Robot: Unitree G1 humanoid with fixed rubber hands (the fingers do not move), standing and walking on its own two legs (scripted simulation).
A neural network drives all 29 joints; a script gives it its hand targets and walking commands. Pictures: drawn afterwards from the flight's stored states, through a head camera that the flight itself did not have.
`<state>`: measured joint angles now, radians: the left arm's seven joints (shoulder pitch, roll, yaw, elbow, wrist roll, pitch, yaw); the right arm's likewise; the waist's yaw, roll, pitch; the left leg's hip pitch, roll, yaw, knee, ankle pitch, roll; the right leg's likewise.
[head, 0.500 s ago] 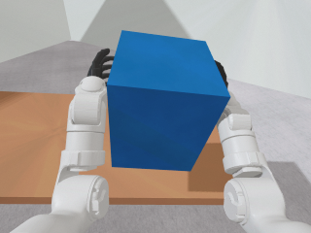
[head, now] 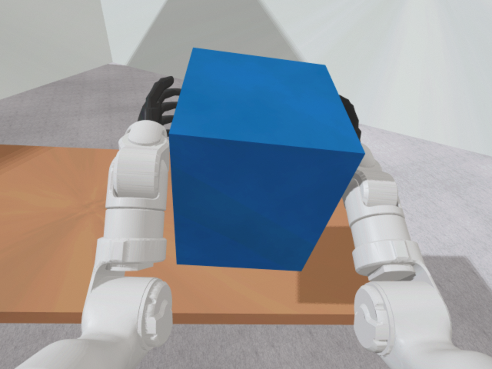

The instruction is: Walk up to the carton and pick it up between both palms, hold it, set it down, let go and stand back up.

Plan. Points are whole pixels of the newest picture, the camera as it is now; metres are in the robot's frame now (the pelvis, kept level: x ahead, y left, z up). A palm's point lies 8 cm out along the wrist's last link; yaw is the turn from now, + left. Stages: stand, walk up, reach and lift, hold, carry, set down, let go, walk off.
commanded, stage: hold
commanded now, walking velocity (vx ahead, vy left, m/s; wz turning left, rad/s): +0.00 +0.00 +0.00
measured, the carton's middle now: (250, 165) +0.35 +0.02 +0.21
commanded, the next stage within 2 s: set down in 0.14 s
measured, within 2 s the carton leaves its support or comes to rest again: neither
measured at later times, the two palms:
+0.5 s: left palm (153, 120) +0.36 +0.16 +0.27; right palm (348, 139) +0.38 -0.13 +0.25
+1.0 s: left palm (166, 139) +0.39 +0.15 +0.22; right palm (337, 169) +0.40 -0.14 +0.18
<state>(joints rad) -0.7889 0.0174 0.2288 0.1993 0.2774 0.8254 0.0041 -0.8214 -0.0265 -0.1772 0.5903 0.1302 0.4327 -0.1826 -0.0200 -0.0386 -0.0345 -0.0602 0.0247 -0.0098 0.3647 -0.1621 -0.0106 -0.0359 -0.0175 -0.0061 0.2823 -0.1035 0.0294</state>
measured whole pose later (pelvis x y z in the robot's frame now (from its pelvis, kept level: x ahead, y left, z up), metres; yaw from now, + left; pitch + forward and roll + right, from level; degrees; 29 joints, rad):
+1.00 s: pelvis +0.02 +0.00 +0.00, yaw +0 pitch -8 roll -1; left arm -0.72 -0.04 0.29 0.22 0.38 0.57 -0.11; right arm -0.67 -0.01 -0.12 0.63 0.10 0.05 -0.21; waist -0.02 -0.05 0.06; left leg -0.02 0.02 -0.01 0.34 -0.18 -0.01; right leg -0.01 -0.02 -0.01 0.28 -0.13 0.03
